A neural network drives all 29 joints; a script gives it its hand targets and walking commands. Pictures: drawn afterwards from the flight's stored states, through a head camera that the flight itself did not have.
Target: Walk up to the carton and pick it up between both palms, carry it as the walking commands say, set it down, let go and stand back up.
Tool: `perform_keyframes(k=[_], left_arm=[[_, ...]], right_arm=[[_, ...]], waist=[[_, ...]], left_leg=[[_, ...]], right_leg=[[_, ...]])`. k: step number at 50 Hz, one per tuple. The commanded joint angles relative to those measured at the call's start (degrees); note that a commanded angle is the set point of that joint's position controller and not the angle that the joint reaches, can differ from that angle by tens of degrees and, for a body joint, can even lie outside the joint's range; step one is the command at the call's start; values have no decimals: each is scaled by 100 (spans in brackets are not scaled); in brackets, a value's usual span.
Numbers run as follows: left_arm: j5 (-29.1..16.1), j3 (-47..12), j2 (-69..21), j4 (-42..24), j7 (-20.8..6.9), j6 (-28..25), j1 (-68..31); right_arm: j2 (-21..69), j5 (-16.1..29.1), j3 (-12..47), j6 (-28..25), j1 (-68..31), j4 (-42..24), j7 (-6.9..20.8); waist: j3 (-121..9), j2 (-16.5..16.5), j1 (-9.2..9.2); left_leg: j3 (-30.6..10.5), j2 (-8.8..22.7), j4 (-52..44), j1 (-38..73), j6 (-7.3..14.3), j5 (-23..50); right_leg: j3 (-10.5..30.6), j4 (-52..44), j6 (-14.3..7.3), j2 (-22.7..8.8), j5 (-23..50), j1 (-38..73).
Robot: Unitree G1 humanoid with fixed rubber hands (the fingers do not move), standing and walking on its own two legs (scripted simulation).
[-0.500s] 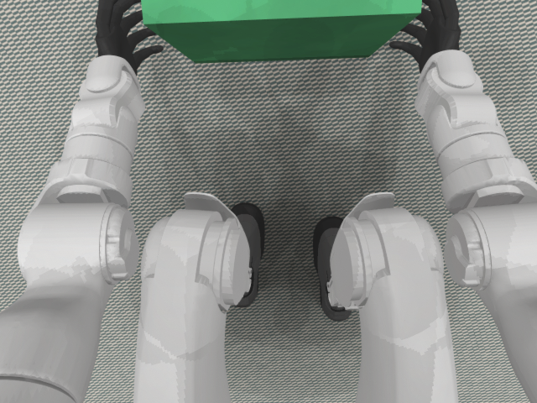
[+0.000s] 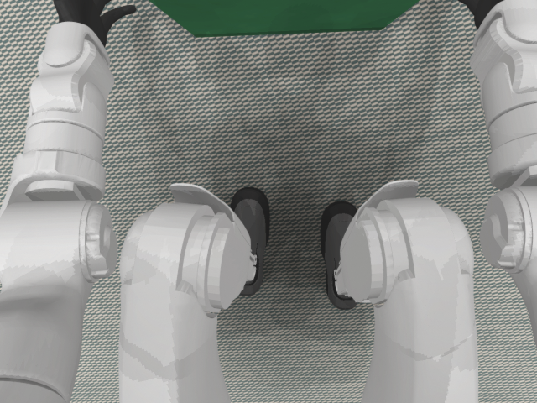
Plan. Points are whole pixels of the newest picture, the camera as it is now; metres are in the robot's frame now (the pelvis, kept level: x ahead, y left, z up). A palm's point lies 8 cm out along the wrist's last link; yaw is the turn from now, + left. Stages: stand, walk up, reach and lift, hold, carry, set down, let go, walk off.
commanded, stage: set down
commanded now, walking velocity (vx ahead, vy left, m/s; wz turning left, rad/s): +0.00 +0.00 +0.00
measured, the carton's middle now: out of the picture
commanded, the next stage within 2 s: let go in 1.42 s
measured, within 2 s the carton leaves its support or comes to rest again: neither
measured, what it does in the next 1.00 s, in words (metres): rises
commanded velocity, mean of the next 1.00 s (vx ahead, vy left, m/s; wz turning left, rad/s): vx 0.00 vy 0.00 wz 0.00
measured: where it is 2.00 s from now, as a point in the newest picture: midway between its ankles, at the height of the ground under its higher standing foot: (294, 265)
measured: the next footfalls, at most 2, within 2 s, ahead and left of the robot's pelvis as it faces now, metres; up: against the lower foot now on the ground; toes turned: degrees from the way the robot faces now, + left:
none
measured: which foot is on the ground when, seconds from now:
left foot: down 0.00-1.00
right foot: down 0.00-1.00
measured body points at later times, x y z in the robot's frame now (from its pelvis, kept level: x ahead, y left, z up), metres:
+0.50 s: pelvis +0.01 -0.01 +0.09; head +0.39 +0.00 +0.32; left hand +0.54 +0.26 -0.05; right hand +0.56 -0.21 -0.06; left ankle +0.13 +0.08 -0.30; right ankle +0.10 -0.09 -0.30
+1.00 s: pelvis -0.02 -0.01 +0.21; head +0.35 +0.01 +0.46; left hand +0.53 +0.27 +0.10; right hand +0.56 -0.21 +0.09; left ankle +0.13 +0.08 -0.30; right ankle +0.10 -0.09 -0.30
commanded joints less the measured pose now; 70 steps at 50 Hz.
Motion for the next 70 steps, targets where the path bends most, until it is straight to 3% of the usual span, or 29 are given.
perform_keyframes(k=[1,5,9,13,17,20,23,27,34,42,49,56,59,66,70], left_arm=[[106,351,1548,-1467,5,-147,-1658],[211,506,1663,-2098,-4,4,-1455],[307,780,1849,-3332,-22,360,-1345],[398,1002,1894,-4200,-92,893,-1234],[445,1148,1697,-4437,-187,1260,-859],[469,1227,1592,-4373,-257,1349,-461],[504,1281,1541,-4188,-310,1339,-263],[548,1310,1496,-3913,-362,1229,-283],[404,1322,1843,-4350,-318,1367,-884],[338,1228,2114,-4210,-246,1905,-1505],[310,1143,2040,-3919,-257,1955,-1598],[239,1077,2027,-4181,-257,1879,-1444],[279,1071,1933,-3969,-283,1784,-1265],[450,1126,1550,-3103,-417,1261,-740],[598,1138,1656,-3278,-403,915,-190]], right_arm=[[-1461,93,-176,-171,-1889,-1513,14],[-1418,188,-191,-11,-1718,-2066,31],[-1480,145,-410,329,-1515,-3206,14],[-1587,-74,-746,805,-1347,-4066,-9],[-1531,-295,-950,1152,-975,-4405,-35],[-1415,-378,-943,1270,-573,-4497,-82],[-1280,-385,-886,1300,-370,-4410,-109],[-1131,-309,-789,1221,-421,-4135,-73],[-1421,-164,-769,1338,-1065,-4401,-28],[-1748,-157,-935,1758,-1609,-4038,82],[-1912,-144,-1033,1787,-1554,-3780,223],[-1937,-4,-926,1721,-1415,-4151,300],[-1835,-47,-911,1636,-1196,-3954,326],[-1365,-458,-960,1212,-521,-3155,387],[-1249,-725,-971,963,-35,-3444,354]], waist=[[-9072,-220,37],[-9930,-115,199],[-11377,-23,297],[-12065,6,212],[-12404,-105,56],[-12668,-272,-8],[-12540,-353,41],[-12046,-280,200],[-12560,-187,299],[-12672,-110,152],[-12834,35,-27],[-13134,6,-18],[-12776,15,3],[-11853,38,-56],[-12922,49,-35]], left_leg=[[-1340,86,-1021,5116,-318,2262],[-1291,37,-1069,5679,-305,2692],[-1194,-49,-1266,6492,-313,3112],[-1085,-109,-1626,6761,-332,3038],[-981,-177,-1963,6751,-342,3212],[-915,-241,-2234,6571,-334,3375],[-870,-266,-2541,6282,-324,3375],[-845,-227,-2892,6216,-331,3330],[-834,-188,-3575,7167,-359,3119],[-807,-163,-4548,8066,-419,2139],[-994,-126,-5298,8994,-517,1885],[-949,-179,-5891,9867,-537,2798],[-951,-188,-6108,9980,-540,3222],[-1076,-157,-6560,10145,-580,3898],[-1120,-132,-6621,10805,-624,4662]], right_leg=[[721,-1272,150,-195,1707,2832],[695,-1345,135,-112,2003,3265],[638,-1575,109,9,2350,4017],[600,-1937,64,111,2461,4624],[634,-2297,35,200,2806,5222],[736,-2555,46,241,3258,5849],[861,-2841,86,246,3452,6164],[963,-3229,152,207,3316,6115],[879,-3897,199,166,2866,6507],[696,-4852,166,60,1903,6610],[609,-5614,153,18,1689,6792],[608,-6328,195,44,2499,7576],[649,-6602,225,35,2855,7648],[799,-7124,298,-1,3452,7657],[888,-7193,364,-10,4284,8437]])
